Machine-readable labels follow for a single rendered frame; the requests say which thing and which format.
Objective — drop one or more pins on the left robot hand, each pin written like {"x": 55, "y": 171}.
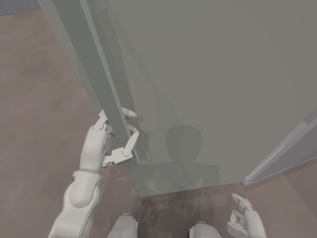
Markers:
{"x": 97, "y": 142}

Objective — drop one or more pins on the right robot thigh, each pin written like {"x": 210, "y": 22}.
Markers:
{"x": 203, "y": 231}

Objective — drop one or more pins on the handle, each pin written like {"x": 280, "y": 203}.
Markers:
{"x": 79, "y": 26}

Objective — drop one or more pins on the right robot hand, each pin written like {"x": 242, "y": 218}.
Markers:
{"x": 248, "y": 225}

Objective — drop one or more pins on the left robot forearm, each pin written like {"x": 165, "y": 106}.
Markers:
{"x": 80, "y": 201}

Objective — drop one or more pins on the fridge door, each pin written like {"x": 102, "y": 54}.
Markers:
{"x": 216, "y": 85}

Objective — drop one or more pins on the left robot thigh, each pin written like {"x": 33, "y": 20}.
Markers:
{"x": 125, "y": 227}

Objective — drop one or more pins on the robot thigh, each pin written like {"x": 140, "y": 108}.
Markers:
{"x": 125, "y": 227}
{"x": 203, "y": 231}

